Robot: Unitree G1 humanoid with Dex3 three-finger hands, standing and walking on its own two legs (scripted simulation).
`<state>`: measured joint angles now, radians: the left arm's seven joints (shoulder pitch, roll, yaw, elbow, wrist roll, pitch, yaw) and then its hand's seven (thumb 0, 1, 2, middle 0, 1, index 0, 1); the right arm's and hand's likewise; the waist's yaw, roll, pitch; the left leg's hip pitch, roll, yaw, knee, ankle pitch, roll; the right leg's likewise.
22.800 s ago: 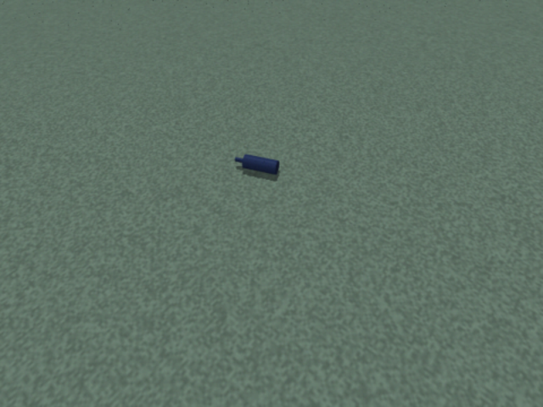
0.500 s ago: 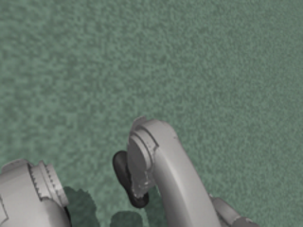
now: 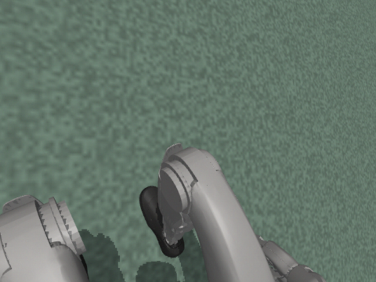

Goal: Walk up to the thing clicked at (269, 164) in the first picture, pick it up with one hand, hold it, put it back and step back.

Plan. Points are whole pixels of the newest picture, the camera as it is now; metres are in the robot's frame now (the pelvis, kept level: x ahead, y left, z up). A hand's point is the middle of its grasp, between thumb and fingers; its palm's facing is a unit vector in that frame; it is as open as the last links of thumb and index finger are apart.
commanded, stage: close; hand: left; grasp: from above
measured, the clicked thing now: out of the picture +0.46 +0.39 -0.27
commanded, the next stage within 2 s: settle in 0.96 s
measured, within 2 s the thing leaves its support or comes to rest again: leaves its support in 1.42 s
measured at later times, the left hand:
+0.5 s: hand out of the picture +0.45 +0.35 -0.24, palm faces -0.45 -0.14 -0.88, open 10.9 cm
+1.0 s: hand out of the picture +0.45 +0.35 -0.24, palm faces -0.44 -0.15 -0.88, open 10.6 cm
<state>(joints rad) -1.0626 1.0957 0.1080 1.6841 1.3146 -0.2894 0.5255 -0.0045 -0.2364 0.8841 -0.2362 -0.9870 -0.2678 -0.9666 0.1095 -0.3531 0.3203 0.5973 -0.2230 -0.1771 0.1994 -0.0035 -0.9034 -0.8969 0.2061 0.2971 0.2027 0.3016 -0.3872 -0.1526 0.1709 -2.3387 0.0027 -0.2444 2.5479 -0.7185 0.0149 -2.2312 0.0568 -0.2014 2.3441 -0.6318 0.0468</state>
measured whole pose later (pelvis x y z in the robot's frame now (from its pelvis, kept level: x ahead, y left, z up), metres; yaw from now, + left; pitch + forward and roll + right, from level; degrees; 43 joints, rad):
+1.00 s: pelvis +0.00 +0.00 +0.00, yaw +0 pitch +27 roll -16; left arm -1.10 1.12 0.08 1.72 1.31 -0.29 0.54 0.00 -0.04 0.54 -0.55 -0.73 -0.58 -0.68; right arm 0.10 -0.36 0.35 0.59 -0.23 -0.18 0.19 0.00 -0.90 -0.90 0.21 0.30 0.20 0.30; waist -0.40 -0.15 0.18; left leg -2.34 0.01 -0.25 2.55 -0.72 0.02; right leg -2.23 0.06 -0.21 2.34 -0.63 0.05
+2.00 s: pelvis +0.00 +0.00 +0.03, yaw +5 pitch +33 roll -12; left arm -0.98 0.88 0.06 1.29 1.23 -0.22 0.21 0.00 -0.02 0.41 -0.69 -0.52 -0.72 -0.47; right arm 0.17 -0.31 0.16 0.62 -0.12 -0.02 0.15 0.00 -0.92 -0.90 0.21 0.30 0.20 0.30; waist -0.27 -0.02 0.01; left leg -2.33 -0.02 -0.16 2.42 -0.68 0.02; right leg -2.23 0.02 -0.14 2.28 -0.64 0.03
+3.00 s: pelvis +0.00 +0.00 +0.21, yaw +11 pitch +29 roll -5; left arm -0.50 0.61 -0.04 0.75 1.01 -0.12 0.02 0.00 0.01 0.38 -0.68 -0.51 -0.71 -0.46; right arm 0.17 -0.25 0.01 0.64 0.02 0.06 0.01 0.00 -0.91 -0.90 0.21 0.30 0.20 0.30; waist -0.11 0.05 -0.18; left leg -1.71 0.00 -0.06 1.81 -0.62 0.02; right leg -1.67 0.01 -0.04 1.74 -0.59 0.03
